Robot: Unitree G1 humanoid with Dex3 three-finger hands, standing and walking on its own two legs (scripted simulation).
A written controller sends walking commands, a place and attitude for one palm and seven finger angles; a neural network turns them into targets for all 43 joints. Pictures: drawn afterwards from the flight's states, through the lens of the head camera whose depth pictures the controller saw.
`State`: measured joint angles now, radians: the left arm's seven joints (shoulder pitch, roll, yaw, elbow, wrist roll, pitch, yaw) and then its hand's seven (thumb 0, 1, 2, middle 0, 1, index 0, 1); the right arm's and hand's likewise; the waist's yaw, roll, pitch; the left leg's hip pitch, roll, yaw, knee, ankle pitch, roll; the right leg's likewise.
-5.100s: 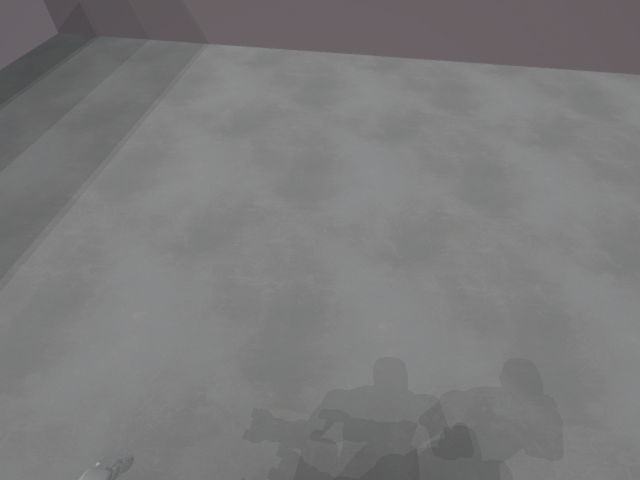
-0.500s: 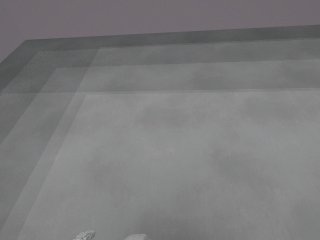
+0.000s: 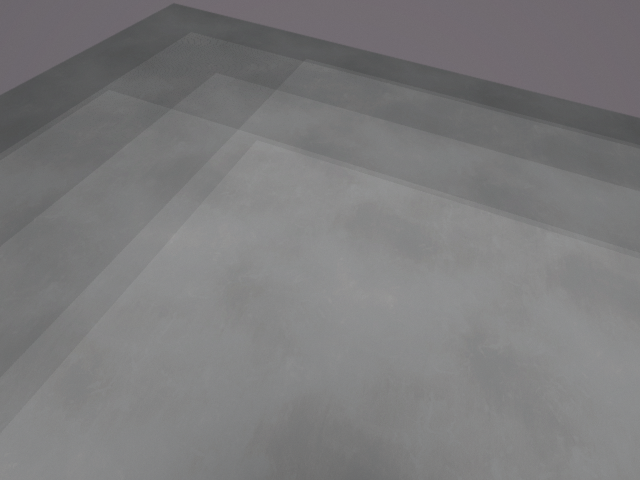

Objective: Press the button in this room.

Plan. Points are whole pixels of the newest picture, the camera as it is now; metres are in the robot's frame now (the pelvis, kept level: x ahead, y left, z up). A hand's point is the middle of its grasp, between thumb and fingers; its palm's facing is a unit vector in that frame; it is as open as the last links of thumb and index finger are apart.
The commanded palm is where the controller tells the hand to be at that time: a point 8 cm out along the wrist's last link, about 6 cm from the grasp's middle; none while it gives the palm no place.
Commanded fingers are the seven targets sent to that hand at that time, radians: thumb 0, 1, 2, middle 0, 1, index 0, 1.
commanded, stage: turn or walk to find it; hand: left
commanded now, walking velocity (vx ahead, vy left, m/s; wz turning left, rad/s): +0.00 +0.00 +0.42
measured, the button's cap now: out of the picture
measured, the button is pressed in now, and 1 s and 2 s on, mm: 0 0 0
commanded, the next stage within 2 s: none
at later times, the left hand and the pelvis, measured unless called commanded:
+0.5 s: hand out of the picture +0.04 +0.17 -0.13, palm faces +0.20 -0.94 -0.29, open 7.3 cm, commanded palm none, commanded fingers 0.00 0.90 0.90 -0.20 -0.30 -0.20 -0.30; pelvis -0.03 -0.04 +0.01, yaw +12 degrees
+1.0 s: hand out of the picture -0.16 +0.19 -0.18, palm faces +0.46 -0.86 -0.23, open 7.3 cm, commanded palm none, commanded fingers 0.00 0.90 0.90 -0.20 -0.30 -0.20 -0.30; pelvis -0.08 -0.01 +0.00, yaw +24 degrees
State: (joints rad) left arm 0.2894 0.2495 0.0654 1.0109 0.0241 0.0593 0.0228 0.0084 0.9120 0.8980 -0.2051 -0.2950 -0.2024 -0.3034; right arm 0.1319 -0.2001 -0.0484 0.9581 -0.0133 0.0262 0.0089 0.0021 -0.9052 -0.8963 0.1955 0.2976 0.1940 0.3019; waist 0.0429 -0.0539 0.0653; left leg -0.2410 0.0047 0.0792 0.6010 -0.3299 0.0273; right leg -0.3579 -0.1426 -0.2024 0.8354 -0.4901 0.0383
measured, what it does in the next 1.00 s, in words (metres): steps on the spot, turning left: right foot, then left foot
